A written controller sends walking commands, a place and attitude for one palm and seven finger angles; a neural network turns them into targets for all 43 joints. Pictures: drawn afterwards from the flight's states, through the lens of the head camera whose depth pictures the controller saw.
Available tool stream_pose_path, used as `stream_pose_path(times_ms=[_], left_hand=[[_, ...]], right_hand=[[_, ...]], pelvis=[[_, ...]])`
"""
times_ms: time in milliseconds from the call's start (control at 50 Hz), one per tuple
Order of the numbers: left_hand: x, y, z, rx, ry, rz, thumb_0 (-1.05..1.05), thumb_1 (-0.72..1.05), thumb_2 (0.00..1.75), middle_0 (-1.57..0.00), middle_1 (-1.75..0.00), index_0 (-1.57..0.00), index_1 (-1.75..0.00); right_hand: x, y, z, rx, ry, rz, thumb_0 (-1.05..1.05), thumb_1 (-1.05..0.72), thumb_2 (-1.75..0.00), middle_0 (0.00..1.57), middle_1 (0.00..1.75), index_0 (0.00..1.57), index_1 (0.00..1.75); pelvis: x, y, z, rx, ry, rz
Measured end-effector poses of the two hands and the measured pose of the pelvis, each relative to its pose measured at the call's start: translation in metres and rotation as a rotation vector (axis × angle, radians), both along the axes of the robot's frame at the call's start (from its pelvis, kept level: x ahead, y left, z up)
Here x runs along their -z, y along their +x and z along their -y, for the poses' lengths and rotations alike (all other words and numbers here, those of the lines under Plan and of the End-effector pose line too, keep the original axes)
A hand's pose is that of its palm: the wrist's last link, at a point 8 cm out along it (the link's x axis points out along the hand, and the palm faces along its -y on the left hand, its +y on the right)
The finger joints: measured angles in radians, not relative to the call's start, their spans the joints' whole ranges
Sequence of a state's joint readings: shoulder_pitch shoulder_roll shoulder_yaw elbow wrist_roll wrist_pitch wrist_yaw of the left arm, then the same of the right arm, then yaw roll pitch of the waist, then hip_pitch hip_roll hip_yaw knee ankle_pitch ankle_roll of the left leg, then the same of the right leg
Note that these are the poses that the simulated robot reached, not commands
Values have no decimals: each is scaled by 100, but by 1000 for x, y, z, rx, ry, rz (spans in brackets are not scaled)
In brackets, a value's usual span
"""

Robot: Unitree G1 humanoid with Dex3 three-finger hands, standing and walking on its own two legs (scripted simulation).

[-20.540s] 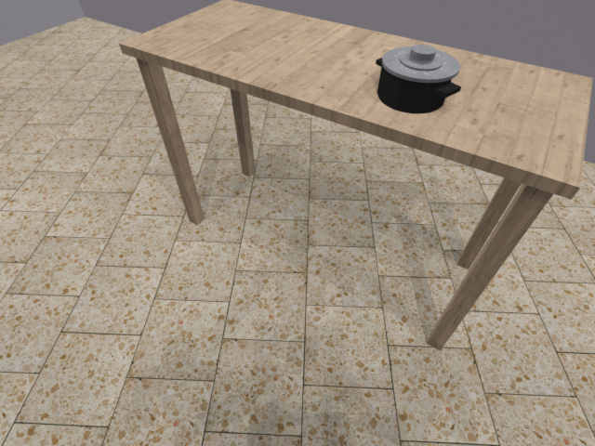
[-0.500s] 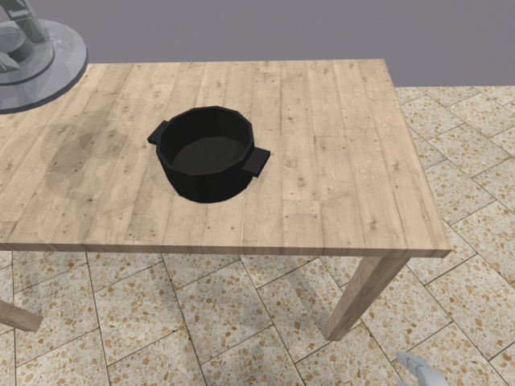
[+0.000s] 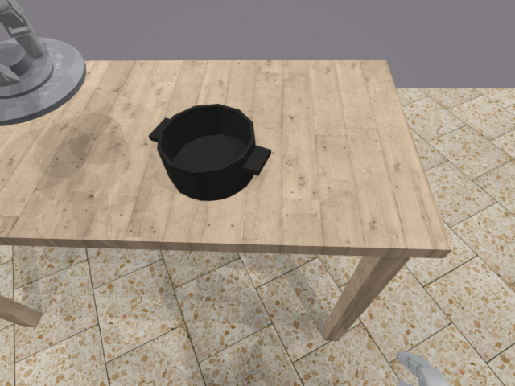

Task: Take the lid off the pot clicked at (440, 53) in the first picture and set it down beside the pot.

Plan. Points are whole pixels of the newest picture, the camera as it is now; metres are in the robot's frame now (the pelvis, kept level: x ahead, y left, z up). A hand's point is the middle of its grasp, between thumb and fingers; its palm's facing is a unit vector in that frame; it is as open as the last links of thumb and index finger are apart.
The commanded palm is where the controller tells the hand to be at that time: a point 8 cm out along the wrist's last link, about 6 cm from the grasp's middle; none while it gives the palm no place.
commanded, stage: lower the lid onto the table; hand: left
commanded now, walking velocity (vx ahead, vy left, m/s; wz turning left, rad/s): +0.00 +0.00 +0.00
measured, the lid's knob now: (5, 61) +0.46 +0.34 +0.26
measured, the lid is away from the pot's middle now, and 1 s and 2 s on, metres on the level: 0.24 0.23 0.23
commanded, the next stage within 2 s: none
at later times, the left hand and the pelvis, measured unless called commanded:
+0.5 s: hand (23, 76) +0.44 +0.31 +0.25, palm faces -0.22 -0.14 -0.97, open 8.1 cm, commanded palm +0.43 +0.32 +0.32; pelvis +0.01 +0.00 +0.00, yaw -1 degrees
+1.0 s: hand (29, 109) +0.43 +0.32 +0.21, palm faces -0.30 -0.14 -0.94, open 8.1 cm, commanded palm +0.44 +0.32 +0.29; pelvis +0.00 +0.00 +0.00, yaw +0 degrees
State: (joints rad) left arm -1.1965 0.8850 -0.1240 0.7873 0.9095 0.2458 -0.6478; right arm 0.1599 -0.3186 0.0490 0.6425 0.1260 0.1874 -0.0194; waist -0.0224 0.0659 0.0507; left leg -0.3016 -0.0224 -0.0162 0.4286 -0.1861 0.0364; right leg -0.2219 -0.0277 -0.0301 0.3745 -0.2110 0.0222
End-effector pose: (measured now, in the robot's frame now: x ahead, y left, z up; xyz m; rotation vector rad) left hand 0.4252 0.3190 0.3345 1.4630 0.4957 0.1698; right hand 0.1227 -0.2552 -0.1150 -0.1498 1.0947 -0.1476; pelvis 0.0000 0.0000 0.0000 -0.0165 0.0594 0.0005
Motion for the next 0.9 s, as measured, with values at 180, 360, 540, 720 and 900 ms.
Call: stream_pose_path(times_ms=[180,360,540,720,900], left_hand=[[10,9,8,31,-15,-7,3,8,103,-63,-77,-71,-82],[21,14,12,52,-19,-14,3,8,103,-63,-77,-70,-82],[34,11,5,47,-38,-29,2,8,103,-63,-77,-70,-82],[50,2,-5,39,-35,-66,2,8,103,-62,-77,-70,-82],[63,-2,-6,58,-49,-94,3,8,103,-62,-77,-70,-82]], right_hand=[[0,-5,3,18,-1,0,1,-90,-90,20,30,20,30],[1,-11,10,37,-7,-19,1,-90,-90,20,30,20,30],[-1,-10,13,47,-8,-12,1,-90,-90,20,30,20,30],[-2,-7,10,28,-19,-11,1,-90,-90,20,30,20,30],[-1,-6,5,12,-25,-9,1,-90,-90,20,30,20,30]], pelvis=[[0,4,1,5,1,-3],[1,6,2,11,1,-8],[2,6,2,14,0,-11],[2,3,2,4,-5,-6],[2,0,0,-3,-7,-1]])
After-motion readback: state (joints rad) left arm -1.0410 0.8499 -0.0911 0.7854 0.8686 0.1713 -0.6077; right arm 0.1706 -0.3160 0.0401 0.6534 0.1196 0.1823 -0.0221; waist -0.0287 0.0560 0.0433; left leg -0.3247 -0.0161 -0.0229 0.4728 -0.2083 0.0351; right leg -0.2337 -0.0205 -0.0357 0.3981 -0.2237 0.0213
